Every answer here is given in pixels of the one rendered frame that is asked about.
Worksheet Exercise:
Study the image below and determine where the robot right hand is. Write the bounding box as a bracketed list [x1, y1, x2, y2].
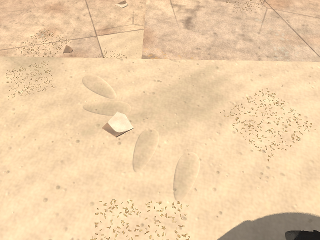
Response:
[285, 230, 320, 240]

